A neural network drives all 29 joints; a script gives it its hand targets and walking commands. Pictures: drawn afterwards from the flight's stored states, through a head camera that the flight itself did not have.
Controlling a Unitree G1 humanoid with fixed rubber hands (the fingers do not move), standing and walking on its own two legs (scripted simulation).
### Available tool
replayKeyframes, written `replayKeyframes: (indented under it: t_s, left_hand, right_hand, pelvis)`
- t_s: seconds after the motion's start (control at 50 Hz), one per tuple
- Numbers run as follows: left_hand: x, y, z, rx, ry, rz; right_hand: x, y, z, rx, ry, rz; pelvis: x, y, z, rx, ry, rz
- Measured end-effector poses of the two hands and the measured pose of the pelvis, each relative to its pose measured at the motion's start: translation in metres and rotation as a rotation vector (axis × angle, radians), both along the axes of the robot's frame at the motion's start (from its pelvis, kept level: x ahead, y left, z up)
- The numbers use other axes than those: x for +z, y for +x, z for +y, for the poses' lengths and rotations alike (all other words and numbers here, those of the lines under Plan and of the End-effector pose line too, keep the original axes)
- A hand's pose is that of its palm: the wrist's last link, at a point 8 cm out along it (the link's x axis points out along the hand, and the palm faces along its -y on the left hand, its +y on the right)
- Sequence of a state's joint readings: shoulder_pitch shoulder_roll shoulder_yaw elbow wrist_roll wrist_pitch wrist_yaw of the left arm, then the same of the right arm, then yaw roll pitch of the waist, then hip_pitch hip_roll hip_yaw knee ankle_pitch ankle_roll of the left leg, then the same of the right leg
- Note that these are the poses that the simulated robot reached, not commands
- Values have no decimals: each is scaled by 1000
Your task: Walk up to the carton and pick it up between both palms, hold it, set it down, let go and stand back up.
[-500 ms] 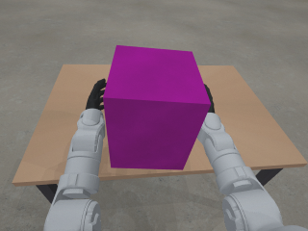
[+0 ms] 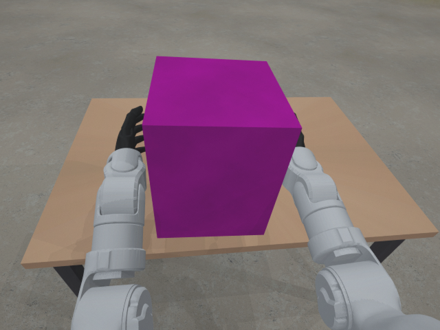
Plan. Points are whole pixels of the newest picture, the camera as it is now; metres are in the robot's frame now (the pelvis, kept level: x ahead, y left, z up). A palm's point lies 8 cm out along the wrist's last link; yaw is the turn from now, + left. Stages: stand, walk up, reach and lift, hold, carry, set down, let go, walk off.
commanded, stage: reach and lift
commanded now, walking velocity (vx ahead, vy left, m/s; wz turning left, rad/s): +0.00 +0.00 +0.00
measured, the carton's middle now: (212, 149) +0.38 -0.01 +0.15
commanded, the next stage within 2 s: hold in 0.38 s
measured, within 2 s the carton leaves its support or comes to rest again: neither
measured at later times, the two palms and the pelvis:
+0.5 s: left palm (129, 146) +0.37 +0.13 +0.18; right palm (295, 142) +0.36 -0.16 +0.18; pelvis -0.01 -0.01 +0.00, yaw +0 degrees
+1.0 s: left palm (116, 145) +0.35 +0.15 +0.20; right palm (293, 136) +0.35 -0.14 +0.20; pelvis -0.01 -0.01 +0.00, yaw -1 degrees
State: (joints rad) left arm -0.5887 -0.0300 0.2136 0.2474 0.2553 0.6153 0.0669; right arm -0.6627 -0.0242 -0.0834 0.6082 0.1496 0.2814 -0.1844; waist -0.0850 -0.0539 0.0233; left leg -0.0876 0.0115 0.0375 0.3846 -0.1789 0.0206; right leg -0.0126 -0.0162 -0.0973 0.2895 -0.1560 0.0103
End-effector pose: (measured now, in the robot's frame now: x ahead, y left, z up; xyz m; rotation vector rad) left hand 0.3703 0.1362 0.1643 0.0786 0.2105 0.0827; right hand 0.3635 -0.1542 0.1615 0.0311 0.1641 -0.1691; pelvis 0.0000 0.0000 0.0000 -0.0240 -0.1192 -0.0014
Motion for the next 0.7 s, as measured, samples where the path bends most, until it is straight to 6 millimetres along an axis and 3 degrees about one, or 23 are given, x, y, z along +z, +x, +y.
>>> replayKeyframes:
  t_s: [0.24,0.7]
  left_hand:
    - [4,-2,-10,-1,-4,-14]
    - [14,-6,2,7,-38,-21]
  right_hand:
    - [1,-3,-10,-1,0,-18]
    - [19,-3,1,6,-5,-26]
  pelvis:
    - [0,-5,-8,-8,4,4]
    - [0,-11,-12,4,6,4]
